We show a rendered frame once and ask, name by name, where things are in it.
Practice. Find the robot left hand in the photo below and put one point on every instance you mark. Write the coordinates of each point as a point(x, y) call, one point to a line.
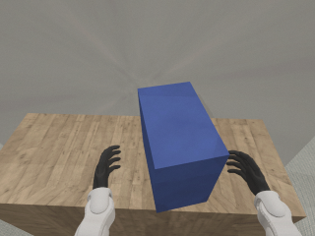
point(103, 170)

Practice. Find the pedestal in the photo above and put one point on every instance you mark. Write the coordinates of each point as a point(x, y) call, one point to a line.
point(47, 169)

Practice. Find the right robot forearm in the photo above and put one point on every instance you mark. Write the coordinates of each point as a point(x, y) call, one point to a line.
point(274, 215)

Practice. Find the carton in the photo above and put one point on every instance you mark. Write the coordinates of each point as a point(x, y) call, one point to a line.
point(184, 151)

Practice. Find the robot right hand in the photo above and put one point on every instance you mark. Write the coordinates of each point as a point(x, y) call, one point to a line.
point(249, 171)

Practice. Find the left robot forearm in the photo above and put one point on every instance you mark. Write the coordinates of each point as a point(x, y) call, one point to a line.
point(99, 213)

